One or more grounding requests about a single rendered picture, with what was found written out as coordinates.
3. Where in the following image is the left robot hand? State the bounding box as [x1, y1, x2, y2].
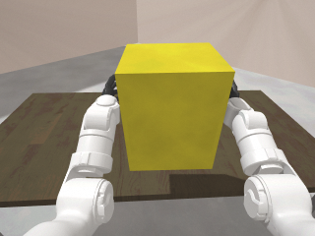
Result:
[101, 74, 120, 108]

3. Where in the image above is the right robot upper arm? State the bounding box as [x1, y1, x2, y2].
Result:
[243, 174, 315, 236]

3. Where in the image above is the right robot hand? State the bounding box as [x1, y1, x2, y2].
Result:
[229, 80, 240, 98]

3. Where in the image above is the right robot forearm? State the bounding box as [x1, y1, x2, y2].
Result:
[223, 97, 312, 212]

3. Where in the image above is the left robot forearm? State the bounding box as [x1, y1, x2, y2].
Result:
[55, 94, 120, 215]

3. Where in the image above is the table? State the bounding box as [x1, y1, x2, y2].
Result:
[0, 89, 315, 236]

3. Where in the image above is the carton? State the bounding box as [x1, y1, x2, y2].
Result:
[114, 42, 235, 171]

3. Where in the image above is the left robot upper arm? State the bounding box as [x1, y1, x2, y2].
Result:
[23, 178, 114, 236]

